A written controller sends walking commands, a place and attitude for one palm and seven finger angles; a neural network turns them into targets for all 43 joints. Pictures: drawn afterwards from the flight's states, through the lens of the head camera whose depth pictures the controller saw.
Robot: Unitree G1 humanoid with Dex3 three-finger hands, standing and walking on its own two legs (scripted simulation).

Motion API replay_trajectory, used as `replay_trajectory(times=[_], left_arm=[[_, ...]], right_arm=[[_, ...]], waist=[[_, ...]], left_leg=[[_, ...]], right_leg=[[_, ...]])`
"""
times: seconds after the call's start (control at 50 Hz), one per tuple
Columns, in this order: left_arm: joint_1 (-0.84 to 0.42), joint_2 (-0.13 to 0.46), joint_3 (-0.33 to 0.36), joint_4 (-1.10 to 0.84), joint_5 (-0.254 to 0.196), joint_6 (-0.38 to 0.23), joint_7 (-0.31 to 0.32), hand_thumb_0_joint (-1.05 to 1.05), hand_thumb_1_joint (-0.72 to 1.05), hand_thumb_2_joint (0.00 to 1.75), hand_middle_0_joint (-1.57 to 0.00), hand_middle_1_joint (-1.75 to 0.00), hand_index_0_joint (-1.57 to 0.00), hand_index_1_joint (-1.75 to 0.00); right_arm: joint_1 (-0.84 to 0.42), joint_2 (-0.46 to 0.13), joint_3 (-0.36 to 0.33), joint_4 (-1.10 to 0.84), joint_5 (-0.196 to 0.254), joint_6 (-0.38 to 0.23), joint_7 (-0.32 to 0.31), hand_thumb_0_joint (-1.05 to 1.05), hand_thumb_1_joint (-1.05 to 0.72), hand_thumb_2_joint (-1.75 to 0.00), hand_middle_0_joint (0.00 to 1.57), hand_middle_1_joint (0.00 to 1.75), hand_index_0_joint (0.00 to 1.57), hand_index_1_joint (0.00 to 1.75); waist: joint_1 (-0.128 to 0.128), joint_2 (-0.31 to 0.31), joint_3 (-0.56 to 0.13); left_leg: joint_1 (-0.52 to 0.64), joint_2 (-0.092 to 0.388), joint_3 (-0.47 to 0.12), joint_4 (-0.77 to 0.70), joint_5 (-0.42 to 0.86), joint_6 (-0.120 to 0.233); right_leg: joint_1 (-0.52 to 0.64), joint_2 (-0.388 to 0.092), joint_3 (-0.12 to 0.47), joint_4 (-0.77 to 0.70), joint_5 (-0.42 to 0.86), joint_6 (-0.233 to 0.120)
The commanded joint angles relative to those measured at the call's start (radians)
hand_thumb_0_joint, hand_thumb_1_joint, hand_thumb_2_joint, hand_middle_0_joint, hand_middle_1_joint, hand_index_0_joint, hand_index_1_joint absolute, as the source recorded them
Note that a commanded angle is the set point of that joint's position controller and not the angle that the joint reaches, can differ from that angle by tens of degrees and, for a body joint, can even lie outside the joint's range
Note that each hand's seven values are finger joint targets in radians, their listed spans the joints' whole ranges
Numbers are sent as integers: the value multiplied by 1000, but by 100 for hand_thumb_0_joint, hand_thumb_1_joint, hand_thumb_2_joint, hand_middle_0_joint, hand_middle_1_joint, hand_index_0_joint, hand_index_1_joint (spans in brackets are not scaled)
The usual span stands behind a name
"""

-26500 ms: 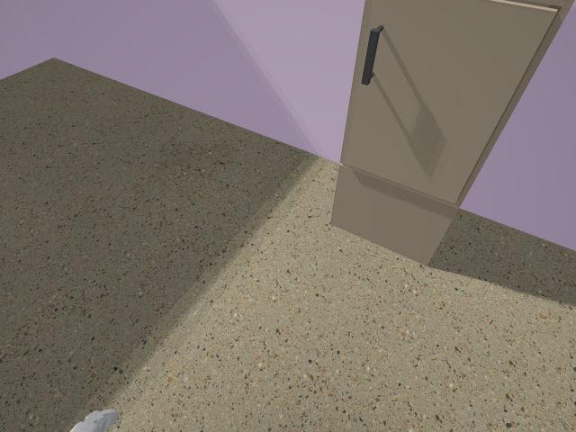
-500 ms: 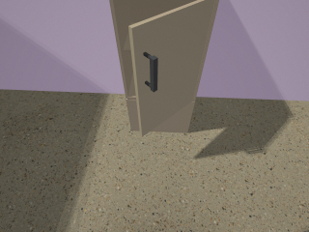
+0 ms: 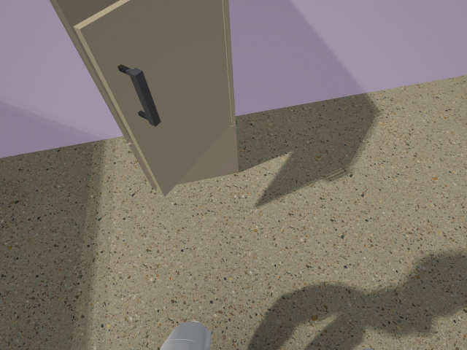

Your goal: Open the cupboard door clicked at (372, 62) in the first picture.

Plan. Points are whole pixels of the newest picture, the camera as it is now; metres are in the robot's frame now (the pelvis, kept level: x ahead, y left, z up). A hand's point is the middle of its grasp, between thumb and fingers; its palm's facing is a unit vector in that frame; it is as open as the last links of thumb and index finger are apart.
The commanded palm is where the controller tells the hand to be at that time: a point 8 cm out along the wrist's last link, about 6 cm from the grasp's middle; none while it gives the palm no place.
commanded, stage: walk to a spot facing it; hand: left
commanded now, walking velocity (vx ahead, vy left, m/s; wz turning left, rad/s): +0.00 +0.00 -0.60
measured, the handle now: (140, 96) +0.60 +0.27 +0.05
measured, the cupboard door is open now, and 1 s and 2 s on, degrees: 44 44 44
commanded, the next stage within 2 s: none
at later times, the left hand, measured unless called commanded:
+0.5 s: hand (123, 339) +0.14 +0.25 -0.17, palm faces -0.23 -0.95 -0.22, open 7.4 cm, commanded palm none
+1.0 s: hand (179, 306) +0.21 +0.15 -0.18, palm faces -0.58 -0.79 -0.19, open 7.4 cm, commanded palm none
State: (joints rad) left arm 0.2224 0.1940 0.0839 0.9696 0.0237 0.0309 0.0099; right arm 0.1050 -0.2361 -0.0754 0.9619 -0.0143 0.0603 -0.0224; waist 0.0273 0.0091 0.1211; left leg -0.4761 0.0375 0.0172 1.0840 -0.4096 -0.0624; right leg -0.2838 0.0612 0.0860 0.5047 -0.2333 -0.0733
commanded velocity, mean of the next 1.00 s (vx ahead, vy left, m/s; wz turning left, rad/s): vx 0.07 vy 0.00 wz -0.60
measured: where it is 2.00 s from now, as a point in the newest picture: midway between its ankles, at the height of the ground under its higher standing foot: (321, 332)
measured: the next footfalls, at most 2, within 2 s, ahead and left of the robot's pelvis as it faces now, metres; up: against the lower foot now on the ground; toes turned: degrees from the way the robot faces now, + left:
left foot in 0.32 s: +0.07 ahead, +0.16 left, +0.00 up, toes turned -13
right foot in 0.68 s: -0.02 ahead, -0.10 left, +0.00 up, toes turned -28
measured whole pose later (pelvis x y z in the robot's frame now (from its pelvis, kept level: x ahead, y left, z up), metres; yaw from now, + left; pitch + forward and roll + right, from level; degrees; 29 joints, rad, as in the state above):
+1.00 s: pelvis +0.03 +0.03 -0.01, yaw -37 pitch +1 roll +0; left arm 0.21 0.22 0.07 0.92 0.03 0.04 -0.03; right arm 0.21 -0.23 -0.06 0.88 -0.02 0.01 0.00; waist -0.01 -0.03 0.06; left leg -0.33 0.04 0.06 0.64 -0.40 -0.06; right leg -0.27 0.04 0.15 0.56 -0.32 -0.01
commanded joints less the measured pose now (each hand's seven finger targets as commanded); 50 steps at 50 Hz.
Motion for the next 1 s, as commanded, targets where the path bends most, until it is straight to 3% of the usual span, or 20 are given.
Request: replay_trajectory(times=[0.0, 0.16, 0.24, 0.26, 0.28, 0.3, 0.34, 0.4, 0.52, 0.6, 0.62, 0.64, 0.66, 0.68, 0.74, 0.8, 0.88, 0.94, 0.96, 0.98], left_arm=[[98, 204, 44, -43, -2, -22, 19, 0, 90, 90, -20, -30, -20, -30], [67, 219, 52, -81, 8, -11, 13, 0, 90, 90, -20, -30, -20, -30], [-15, 213, 46, -111, -2, -2, 8, 0, 90, 90, -20, -30, -20, -30], [-20, 168, 36, -125, -11, -1, 4, 0, 90, 90, -20, -30, -20, -30], [4, 121, 24, -139, -20, -4, -11, 0, 90, 90, -20, -30, -20, -30], [-48, 158, 30, -150, -7, -4, -17, 0, 90, 90, -20, -30, -20, -30], [-26, 164, 43, -134, 11, 1, -36, 0, 90, 90, -20, -30, -20, -30], [-18, 132, 34, -123, 1, 10, -48, 0, 90, 90, -20, -30, -20, -30], [-114, 103, 7, -150, -4, 6, -57, 0, 90, 90, -20, -30, -20, -30], [-49, 129, 10, -126, -6, -3, -54, 0, 90, 90, -20, -30, -20, -30], [10, 161, 17, -106, -4, -8, -49, 0, 90, 90, -20, -30, -20, -30], [83, 272, 38, -86, 8, -20, -32, 0, 90, 90, -20, -30, -20, -30], [138, 347, 54, -68, 0, -18, -14, 0, 90, 90, -20, -30, -20, -30], [144, 334, 56, -65, -6, -16, -1, 0, 90, 90, -20, -30, -20, -30], [0, 247, 37, -106, -3, -10, 14, 0, 90, 90, -20, -30, -20, -30], [-28, 244, 32, -126, 1, -14, 8, 0, 90, 90, -20, -30, -20, -30], [-45, 263, 38, -128, 11, -21, -13, 0, 90, 90, -20, -30, -20, -30], [-106, 233, 35, -141, 4, -22, -24, 0, 90, 90, -20, -30, -20, -30], [-116, 179, 24, -151, 1, -23, -29, 0, 90, 90, -20, -30, -20, -30], [-105, 98, 6, -174, -9, -21, -37, 0, 90, 90, -20, -30, -20, -30]], right_arm=[[-41, -49, -5, -89, 6, -26, -12, 0, -90, -90, 20, 30, 20, 30], [-72, -62, -5, -139, 16, -37, -16, 0, -90, -90, 20, 30, 20, 30], [66, -76, -8, -111, 20, -52, -23, 0, -90, -90, 20, 30, 20, 30], [102, -131, -15, -104, 13, -63, -32, 0, -90, -90, 20, 30, 20, 30], [102, -230, -35, -120, -2, -68, -34, 0, -90, -90, 20, 30, 20, 30], [114, -248, -30, -133, -12, -62, -40, 0, -90, -90, 20, 30, 20, 30], [46, -182, -8, -158, -26, -70, -40, 0, -90, -90, 20, 30, 20, 30], [36, -143, 6, -162, -21, -72, -38, 0, -90, -90, 20, 30, 20, 30], [173, -179, -9, -110, -21, -66, -27, 0, -90, -90, 20, 30, 20, 30], [152, -204, -19, -109, -15, -60, -16, 0, -90, -90, 20, 30, 20, 30], [143, -198, -20, -116, -7, -59, -12, 0, -90, -90, 20, 30, 20, 30], [138, -132, -9, -139, 8, -57, -7, 0, -90, -90, 20, 30, 20, 30], [56, -96, 6, -185, 8, -51, -8, 0, -90, -90, 20, 30, 20, 30], [61, -117, 5, -183, 8, -41, -14, 0, -90, -90, 20, 30, 20, 30], [52, -110, 1, -146, 7, -38, -9, 0, -90, -90, 20, 30, 20, 30], [74, -79, 4, -136, 0, -32, 8, 0, -90, -90, 20, 30, 20, 30], [67, -74, -5, -151, -1, -48, 24, 0, -90, -90, 20, 30, 20, 30], [211, -90, -8, -106, -3, -71, 16, 0, -90, -90, 20, 30, 20, 30], [312, -130, -15, -75, -6, -84, 1, 0, -90, -90, 20, 30, 20, 30], [401, -232, -38, -54, -25, -92, -7, 0, -90, -90, 20, 30, 20, 30]], waist=[[24, -103, -193], [17, -139, -165], [-56, -112, -196], [-72, 15, -204], [-62, 301, -202], [-73, 240, -158], [-19, 86, -137], [-2, 187, -144], [-61, 196, -168], [-24, 187, -184], [12, 116, -203], [43, -175, -256], [86, -350, -230], [86, -270, -230], [13, -260, -185], [-11, -156, -181], [-15, -176, -89], [-93, -166, -68], [-136, -25, -99], [-166, 331, -128]], left_leg=[[-90, 1, -33, -62, -4, -6], [18, -28, -65, -250, -42, 14], [339, -34, -62, -599, 135, 32], [480, 88, -181, -731, 112, 68], [529, 353, -458, -844, 106, 159], [411, 468, -516, -856, 192, 249], [298, 363, -355, -819, 345, 256], [343, 248, -109, -732, 607, 194], [425, 259, -3, -666, 726, 177], [350, 266, 37, -564, 646, 128], [256, 237, 68, -461, 550, 86], [36, 128, 167, -239, 227, 18], [-124, 22, 111, -32, -274, -8], [-145, 54, -7, 61, -235, 7], [-153, 71, -20, 64, -91, -14], [-24, 40, 23, -63, -24, -21], [89, 7, 47, -269, -28, -7], [370, -26, 72, -514, 61, 4], [517, 34, 9, -652, -15, 22], [596, 297, -345, -825, -313, 94]], right_leg=[[279, -244, 309, -121, 514, -101], [157, -235, 432, -139, 378, -130], [-52, -154, 396, -77, 226, -37], [-203, -59, 306, 9, 47, 12], [-349, 64, 108, 237, -307, 75], [-342, 13, 14, 443, -390, 109], [-296, -19, -10, 639, -265, 130], [-314, -53, -54, 664, -199, 143], [-191, -60, -161, 339, -201, 127], [25, -46, -185, 49, -58, 86], [179, -68, -152, -73, 89, 66], [382, -294, 145, -150, 380, -14], [368, -467, 363, -137, 708, -135], [355, -473, 319, -122, 642, -180], [274, -313, 216, -89, 550, -136], [139, -274, 213, -151, 223, -117], [-24, -253, 286, -244, -278, -119], [-238, -185, 273, -188, -430, -75], [-328, -108, 205, -46, -414, -29], [-488, 38, 36, 297, -440, 32]])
